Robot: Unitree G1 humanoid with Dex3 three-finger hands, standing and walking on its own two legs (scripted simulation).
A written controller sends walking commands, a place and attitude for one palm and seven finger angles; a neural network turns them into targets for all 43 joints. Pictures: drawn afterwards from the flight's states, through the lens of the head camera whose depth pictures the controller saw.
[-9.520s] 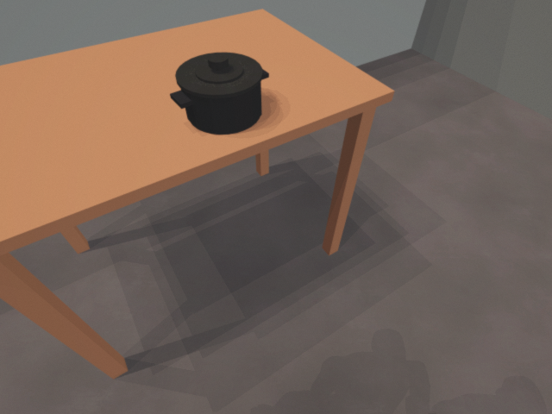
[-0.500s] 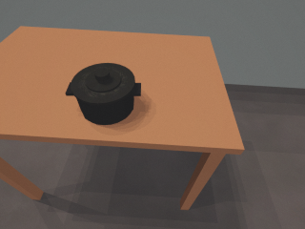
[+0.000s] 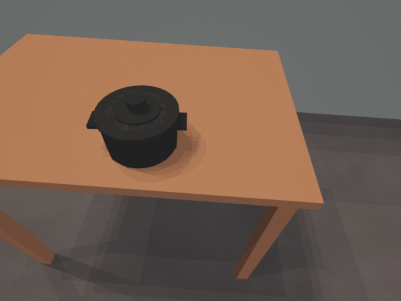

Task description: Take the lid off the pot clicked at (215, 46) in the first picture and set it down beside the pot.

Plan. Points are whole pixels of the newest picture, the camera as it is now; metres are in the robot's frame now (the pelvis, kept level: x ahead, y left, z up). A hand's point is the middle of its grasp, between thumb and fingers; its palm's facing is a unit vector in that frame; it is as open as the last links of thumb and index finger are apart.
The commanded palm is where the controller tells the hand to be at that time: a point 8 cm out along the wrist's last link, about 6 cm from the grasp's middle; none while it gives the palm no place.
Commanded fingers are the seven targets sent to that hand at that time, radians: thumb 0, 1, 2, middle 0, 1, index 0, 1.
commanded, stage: look again from close up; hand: left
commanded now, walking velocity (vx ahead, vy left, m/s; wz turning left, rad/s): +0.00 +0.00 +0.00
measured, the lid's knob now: (135, 101) +0.48 +0.18 +0.13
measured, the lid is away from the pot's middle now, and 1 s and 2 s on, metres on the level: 0.00 0.00 0.00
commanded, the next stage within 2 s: shuffle to correct the standing spot in 0.08 s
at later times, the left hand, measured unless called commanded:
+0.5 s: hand out of the picture -0.01 +0.21 -0.18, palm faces +0.08 -0.97 -0.21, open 7.4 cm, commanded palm none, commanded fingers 0.00 0.90 0.90 -0.20 -0.30 -0.20 -0.30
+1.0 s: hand out of the picture +0.03 +0.21 -0.17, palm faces +0.01 -0.97 -0.25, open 7.2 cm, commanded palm none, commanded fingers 0.00 0.90 0.90 -0.20 -0.30 -0.20 -0.30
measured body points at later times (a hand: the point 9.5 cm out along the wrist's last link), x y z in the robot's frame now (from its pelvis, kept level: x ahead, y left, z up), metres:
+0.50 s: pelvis -0.01 +0.03 -0.01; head +0.01 +0.04 +0.44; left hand -0.02 +0.26 -0.17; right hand +0.01 -0.21 -0.16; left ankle -0.02 +0.11 -0.74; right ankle -0.04 -0.11 -0.74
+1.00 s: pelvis +0.00 +0.02 +0.00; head +0.01 +0.00 +0.45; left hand +0.03 +0.26 -0.15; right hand -0.02 -0.18 -0.17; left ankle -0.02 +0.11 -0.74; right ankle -0.01 -0.07 -0.74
